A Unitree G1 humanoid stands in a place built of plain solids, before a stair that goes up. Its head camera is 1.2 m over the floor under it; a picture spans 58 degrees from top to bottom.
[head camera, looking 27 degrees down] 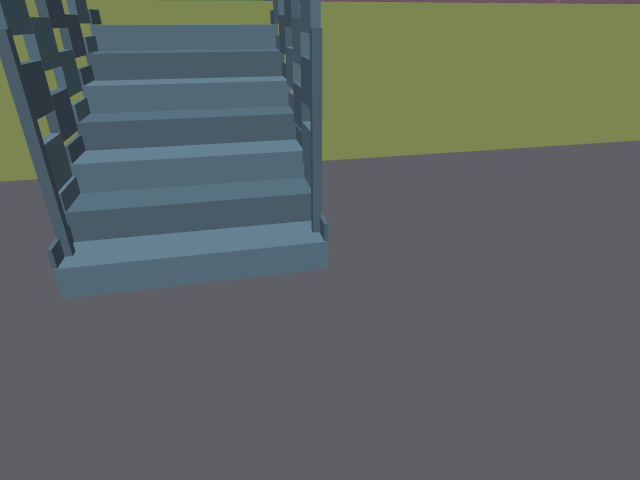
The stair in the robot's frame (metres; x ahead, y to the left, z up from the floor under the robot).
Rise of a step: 0.17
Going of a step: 0.28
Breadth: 1.32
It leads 12 degrees to the left of straight ahead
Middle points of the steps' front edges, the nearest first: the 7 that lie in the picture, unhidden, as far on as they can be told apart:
1.87 0.60 0.17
2.14 0.66 0.33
2.42 0.72 0.50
2.69 0.78 0.67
2.96 0.84 0.83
3.24 0.90 1.00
3.51 0.96 1.16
